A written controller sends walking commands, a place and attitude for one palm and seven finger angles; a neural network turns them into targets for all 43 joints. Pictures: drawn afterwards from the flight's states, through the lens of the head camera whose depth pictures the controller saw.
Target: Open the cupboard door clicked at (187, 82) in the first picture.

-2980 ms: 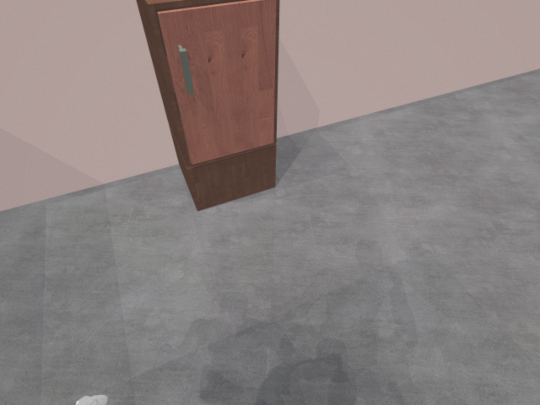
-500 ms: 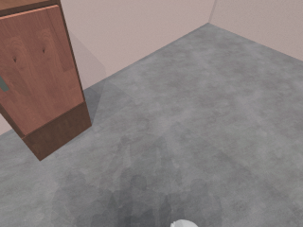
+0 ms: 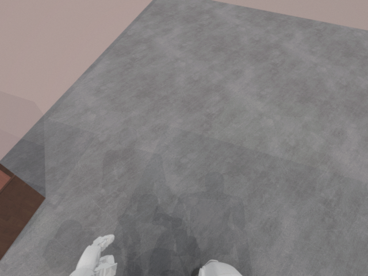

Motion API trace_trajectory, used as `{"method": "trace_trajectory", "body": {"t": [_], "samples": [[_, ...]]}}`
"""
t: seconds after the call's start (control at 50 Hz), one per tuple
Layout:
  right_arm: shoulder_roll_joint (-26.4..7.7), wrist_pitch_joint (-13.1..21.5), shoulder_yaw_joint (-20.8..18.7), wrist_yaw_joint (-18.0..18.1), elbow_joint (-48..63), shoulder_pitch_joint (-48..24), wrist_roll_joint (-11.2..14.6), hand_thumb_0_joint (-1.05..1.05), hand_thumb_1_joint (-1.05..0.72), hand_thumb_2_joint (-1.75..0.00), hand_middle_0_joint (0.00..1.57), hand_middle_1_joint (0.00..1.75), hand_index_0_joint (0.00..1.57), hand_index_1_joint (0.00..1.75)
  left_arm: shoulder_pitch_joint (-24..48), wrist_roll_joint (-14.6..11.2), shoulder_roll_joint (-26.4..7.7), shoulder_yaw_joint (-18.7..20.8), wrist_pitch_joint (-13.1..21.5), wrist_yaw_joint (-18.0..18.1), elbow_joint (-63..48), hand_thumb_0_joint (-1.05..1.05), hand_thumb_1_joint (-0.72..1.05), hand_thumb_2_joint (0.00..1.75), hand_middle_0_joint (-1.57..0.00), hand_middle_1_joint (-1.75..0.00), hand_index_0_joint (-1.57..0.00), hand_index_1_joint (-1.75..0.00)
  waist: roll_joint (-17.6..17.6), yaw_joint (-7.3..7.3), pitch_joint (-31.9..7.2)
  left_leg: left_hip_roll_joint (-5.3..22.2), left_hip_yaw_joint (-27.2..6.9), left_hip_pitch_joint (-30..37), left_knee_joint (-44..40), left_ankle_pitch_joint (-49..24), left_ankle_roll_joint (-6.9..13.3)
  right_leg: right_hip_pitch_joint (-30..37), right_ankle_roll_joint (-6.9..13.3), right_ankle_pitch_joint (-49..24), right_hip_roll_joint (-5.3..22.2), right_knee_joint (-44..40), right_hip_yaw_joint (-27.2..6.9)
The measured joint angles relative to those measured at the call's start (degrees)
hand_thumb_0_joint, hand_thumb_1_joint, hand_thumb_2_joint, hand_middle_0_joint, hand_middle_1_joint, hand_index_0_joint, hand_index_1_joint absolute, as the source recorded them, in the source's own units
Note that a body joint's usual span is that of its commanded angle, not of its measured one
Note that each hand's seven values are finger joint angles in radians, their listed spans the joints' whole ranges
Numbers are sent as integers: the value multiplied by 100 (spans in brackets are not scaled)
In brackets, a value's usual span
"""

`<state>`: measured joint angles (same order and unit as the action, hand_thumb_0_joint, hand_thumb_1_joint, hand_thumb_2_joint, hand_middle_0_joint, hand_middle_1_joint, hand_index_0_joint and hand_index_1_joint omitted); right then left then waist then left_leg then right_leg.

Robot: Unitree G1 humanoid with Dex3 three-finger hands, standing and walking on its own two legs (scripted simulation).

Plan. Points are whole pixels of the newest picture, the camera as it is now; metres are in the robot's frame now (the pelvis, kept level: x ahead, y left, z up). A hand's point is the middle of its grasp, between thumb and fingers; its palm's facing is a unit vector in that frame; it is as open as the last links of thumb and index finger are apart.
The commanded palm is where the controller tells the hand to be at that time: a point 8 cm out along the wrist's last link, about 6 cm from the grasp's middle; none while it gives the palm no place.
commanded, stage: turn to face it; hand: left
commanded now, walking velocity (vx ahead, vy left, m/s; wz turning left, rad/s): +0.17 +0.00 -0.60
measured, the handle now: out of the picture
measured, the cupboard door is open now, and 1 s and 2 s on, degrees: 0 0 0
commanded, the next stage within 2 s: none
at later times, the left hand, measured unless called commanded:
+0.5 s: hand (72, 262) +0.17 +0.27 -0.16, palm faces +0.06 -0.98 -0.17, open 7.4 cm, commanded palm none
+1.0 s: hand out of the picture +0.14 +0.25 -0.12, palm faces +0.31 -0.90 -0.31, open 7.4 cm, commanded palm none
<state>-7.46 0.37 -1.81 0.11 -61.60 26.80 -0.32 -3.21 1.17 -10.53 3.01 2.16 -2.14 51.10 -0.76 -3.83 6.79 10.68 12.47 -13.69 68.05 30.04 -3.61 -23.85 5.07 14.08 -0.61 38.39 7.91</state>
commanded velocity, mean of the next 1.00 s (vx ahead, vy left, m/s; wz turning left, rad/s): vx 0.00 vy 0.00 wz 0.52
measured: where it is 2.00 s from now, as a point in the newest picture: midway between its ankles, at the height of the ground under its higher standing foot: outside the picture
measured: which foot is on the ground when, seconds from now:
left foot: up 0.00-0.28, down 0.30-0.90, up 0.92-1.00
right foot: down 0.00-0.32, up 0.34-0.88, down 0.90-1.00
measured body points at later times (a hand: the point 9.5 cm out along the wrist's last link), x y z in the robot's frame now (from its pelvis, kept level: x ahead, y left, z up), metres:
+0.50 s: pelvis +0.12 +0.08 +0.02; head +0.14 +0.11 +0.47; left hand +0.17 +0.32 -0.14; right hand +0.21 -0.15 -0.11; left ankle +0.19 +0.15 -0.71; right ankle +0.07 -0.08 -0.64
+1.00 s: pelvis +0.11 +0.02 +0.03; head +0.13 +0.00 +0.47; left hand +0.12 +0.30 -0.09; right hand +0.22 -0.22 -0.13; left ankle +0.13 +0.15 -0.65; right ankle +0.12 -0.08 -0.72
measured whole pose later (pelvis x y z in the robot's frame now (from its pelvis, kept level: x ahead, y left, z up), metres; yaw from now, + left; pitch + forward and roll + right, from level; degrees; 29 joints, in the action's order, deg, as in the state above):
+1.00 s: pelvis +0.11 +0.02 +0.03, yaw +18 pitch +0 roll +1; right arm -14.2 -5.0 -6.2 -1.4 -54.3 15.2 -1.5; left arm -11.8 1.2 -11.4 3.4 -2.3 1.6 51.4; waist 2.8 -2.4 1.3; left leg -4.5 -2.1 -32.1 56.6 19.9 -1.9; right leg -11.3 1.2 16.4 1.6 27.8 3.3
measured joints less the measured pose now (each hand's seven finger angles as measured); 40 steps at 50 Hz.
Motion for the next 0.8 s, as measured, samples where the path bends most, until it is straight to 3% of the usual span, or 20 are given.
{"method": "trace_trajectory", "body": {"t": [0.02, 0.06, 0.18, 0.24, 0.3, 0.34, 0.38, 0.44, 0.52, 0.66, 0.8], "samples": [[-26, -24, -20, 11, 73, -199, -6, 1, -91, -90, 20, 30, 21, 30, -107, -24, -7, -6, 3, 35, 34, 0, 91, 90, -20, -30, -20, -30, 16, 15, 16, -54, -323, -381, 530, -188, -10, 123, -25, 85, -63, -56, -68], [-99, -44, -56, 29, 277, -632, -40, 1, -91, -90, 20, 30, 21, 30, -362, -30, -13, -1, -23, 106, 155, 0, 90, 90, -20, -30, -20, -30, 68, 44, -31, -48, -696, -1006, 770, -547, -33, 377, -120, 63, -179, -338, -229], [-268, 30, -84, 51, 917, -1718, -69, 1, -91, -90, 20, 30, 20, 30, -841, 41, -138, 96, -124, 212, 463, -1, 92, 90, -20, -30, -20, -30, 198, 139, -258, -48, -1038, -1960, -755, -1155, -112, 797, -251, 24, -244, -833, -588], [-322, 79, -47, 27, 952, -1935, -49, 0, -91, -90, 20, 30, 20, 30, -916, 57, -191, 79, -142, 244, 524, 0, 92, 90, -20, -30, -20, -30, 214, 265, -347, -209, -968, -1758, -1776, -1415, -36, 1033, -377, 184, -192, -858, -607], [-354, 122, 6, -4, 822, -1902, -40, 0, -91, -90, 20, 30, 20, 30, -991, 28, -204, 33, -145, 289, 570, 0, 91, 90, -20, -30, -20, -30, 222, 378, -471, -436, -891, -1109, -2976, -2003, 76, 1306, -542, 498, -138, -709, -502], [-268, 123, 51, -29, 685, -1840, -65, 0, -91, -90, 20, 30, 20, 30, -989, 4, -264, 17, -195, 319, 603, 0, 91, 90, -20, -30, -20, -30, 8, 442, -533, -649, -848, -944, -3024, -1728, 479, 1325, -633, 858, 54, -361, -455], [-183, 74, 118, -35, 608, -1806, -91, 0, -91, -90, 20, 30, 20, 30, -980, -13, -267, 7, -262, 355, 641, 0, 91, 90, -20, -30, -20, -30, -112, 511, -544, -771, -812, -845, -3060, -1614, 647, 1083, -701, 1494, 115, 426, -518], [-98, -12, 152, -21, 582, -1738, -99, 0, -91, -90, 20, 30, 20, 30, -942, 2, -211, 13, -330, 316, 685, 0, 91, 90, -20, -30, -19, -30, -101, 485, -505, -909, -877, -664, -3492, -1823, 730, 588, -744, 1561, 158, 1550, -548], [-152, -55, 35, 7, 635, -1657, -63, -1, -93, -90, 20, 30, 21, 30, -945, 13, -141, 55, -370, 274, 617, 0, 91, 90, -20, -30, -19, -30, -56, 421, -454, -1080, -969, -521, -4066, -2147, 820, 90, -838, 1158, 289, 2035, -632], [-299, -176, -104, -30, 634, -1364, -70, 0, -92, -90, 20, 30, 21, 30, -835, 24, -163, 166, -480, 289, 462, 0, 91, 90, -20, -30, -20, -30, 18, 255, -442, -1338, -1325, -565, -4366, -2402, 841, -119, -941, 904, 356, 1777, -786], [-431, -308, -228, -55, 618, -1168, -100, 0, -91, -90, 20, 30, 21, 30, -615, -16, -176, 176, -506, 319, 239, 0, 91, 90, -20, -30, -20, -30, 206, 82, -453, -1539, -1805, -739, -4359, -2571, 716, 205, -854, 1089, 136, 947, -880]]}}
